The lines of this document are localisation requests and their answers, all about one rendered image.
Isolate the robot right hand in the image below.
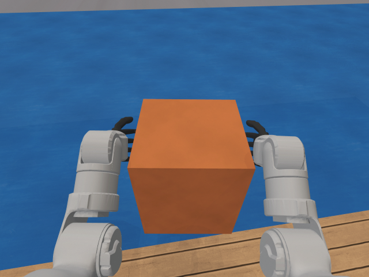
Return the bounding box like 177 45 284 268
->
245 120 269 167

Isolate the left robot upper arm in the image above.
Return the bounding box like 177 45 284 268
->
24 223 122 277

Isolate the robot left hand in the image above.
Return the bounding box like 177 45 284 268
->
112 117 136 162

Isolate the robot right forearm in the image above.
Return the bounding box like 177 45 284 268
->
253 135 332 268

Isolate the carton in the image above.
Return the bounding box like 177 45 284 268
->
127 99 255 234

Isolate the right robot upper arm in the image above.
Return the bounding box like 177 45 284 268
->
259 228 350 277

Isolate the robot left forearm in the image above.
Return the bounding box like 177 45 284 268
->
53 130 128 266

